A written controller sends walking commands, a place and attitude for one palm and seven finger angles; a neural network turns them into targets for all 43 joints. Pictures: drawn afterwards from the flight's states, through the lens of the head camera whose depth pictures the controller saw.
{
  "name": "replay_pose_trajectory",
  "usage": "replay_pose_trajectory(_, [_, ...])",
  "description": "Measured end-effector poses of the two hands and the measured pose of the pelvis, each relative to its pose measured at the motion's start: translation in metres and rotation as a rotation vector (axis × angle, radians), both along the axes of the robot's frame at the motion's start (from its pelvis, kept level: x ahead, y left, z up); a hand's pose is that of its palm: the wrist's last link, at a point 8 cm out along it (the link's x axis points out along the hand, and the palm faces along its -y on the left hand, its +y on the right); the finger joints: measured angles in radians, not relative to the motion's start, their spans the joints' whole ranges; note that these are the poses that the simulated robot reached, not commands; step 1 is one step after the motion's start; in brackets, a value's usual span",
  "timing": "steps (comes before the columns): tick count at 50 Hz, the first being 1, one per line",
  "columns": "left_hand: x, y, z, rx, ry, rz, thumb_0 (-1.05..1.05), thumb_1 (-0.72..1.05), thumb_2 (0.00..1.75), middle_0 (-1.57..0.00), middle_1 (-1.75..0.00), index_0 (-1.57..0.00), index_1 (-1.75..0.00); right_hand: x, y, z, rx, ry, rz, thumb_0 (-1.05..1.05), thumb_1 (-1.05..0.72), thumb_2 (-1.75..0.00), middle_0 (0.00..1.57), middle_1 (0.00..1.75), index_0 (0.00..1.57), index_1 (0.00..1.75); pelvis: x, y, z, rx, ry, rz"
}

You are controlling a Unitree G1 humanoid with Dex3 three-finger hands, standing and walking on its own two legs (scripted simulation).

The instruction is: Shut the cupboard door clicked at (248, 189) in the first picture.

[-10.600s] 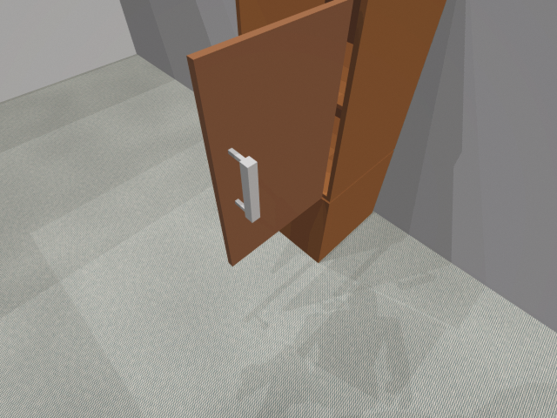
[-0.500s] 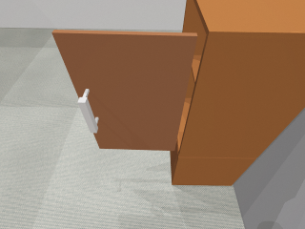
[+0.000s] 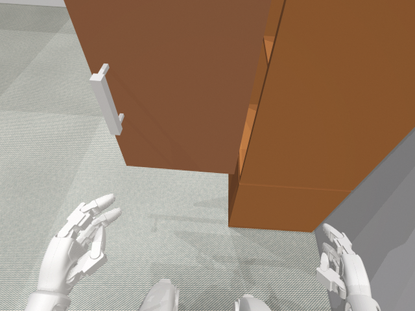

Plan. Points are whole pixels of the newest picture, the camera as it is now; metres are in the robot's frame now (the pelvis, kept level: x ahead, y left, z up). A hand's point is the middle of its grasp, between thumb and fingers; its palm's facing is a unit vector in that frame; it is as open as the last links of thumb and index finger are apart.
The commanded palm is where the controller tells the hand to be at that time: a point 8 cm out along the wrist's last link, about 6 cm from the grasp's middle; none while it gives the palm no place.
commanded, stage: raise the hand and make a fist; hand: left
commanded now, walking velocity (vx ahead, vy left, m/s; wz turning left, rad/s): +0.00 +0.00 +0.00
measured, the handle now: (110, 101) +0.55 +0.28 +0.06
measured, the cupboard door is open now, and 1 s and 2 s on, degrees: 89 89 89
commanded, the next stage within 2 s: bring the fist close to the handle in 1.56 s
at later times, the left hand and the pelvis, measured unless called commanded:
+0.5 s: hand (90, 244) +0.22 +0.22 +0.04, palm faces +0.01 -1.00 -0.03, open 4.1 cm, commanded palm +0.19 +0.26 +0.05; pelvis +0.00 +0.02 -0.01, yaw -1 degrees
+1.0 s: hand (87, 238) +0.22 +0.22 +0.06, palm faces +0.00 -1.00 -0.04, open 3.1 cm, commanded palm +0.20 +0.27 +0.06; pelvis +0.01 +0.03 +0.00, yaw +0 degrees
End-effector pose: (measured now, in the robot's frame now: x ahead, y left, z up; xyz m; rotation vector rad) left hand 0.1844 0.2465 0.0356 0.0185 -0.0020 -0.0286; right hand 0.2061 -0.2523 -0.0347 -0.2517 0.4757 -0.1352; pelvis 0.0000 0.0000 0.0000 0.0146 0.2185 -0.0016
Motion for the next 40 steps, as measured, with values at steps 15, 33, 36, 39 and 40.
replay_pose_trajectory(15, [-0.004, 0.005, 0.003, 0.017, 0.015, -0.015, 0.02, 0.89, 0.90, -0.63, -0.77, -0.63, -0.77, -0.028, 0.037, -0.059, 0.066, 0.122, -0.005, 0.01, -0.90, -0.90, 0.20, 0.30, 0.21, 0.30, -0.011, 0.000, -0.026, -0.058, 0.036, 0.023])
replay_pose_trajectory(33, [0.012, 0.023, 0.010, 0.011, 0.039, 0.017, 0.02, 0.90, 0.90, -0.96, -1.13, -0.96, -1.13, -0.044, 0.038, -0.043, -0.005, 0.197, -0.060, 0.02, -0.90, -0.90, 0.20, 0.30, 0.21, 0.30, 0.003, 0.031, -0.012, -0.063, 0.054, 0.009])
replay_pose_trajectory(36, [0.012, 0.023, 0.013, 0.013, 0.028, 0.021, 0.02, 0.90, 0.90, -1.01, -1.19, -1.02, -1.19, -0.031, 0.044, -0.035, -0.005, 0.164, -0.039, 0.02, -0.90, -0.90, 0.20, 0.30, 0.21, 0.30, 0.003, 0.032, -0.011, -0.067, 0.049, 0.012])
replay_pose_trajectory(39, [0.013, 0.024, 0.018, 0.018, 0.023, 0.029, 0.02, 0.90, 0.90, -1.07, -1.25, -1.07, -1.25, -0.020, 0.052, -0.028, 0.005, 0.138, -0.013, 0.01, -0.90, -0.90, 0.20, 0.30, 0.21, 0.30, 0.004, 0.033, -0.008, -0.070, 0.043, 0.015])
replay_pose_trajectory(40, [0.013, 0.025, 0.019, 0.019, 0.023, 0.031, 0.02, 0.90, 0.90, -1.09, -1.27, -1.09, -1.27, -0.017, 0.055, -0.026, 0.009, 0.131, -0.004, 0.01, -0.90, -0.90, 0.20, 0.30, 0.21, 0.30, 0.004, 0.033, -0.007, -0.071, 0.041, 0.017])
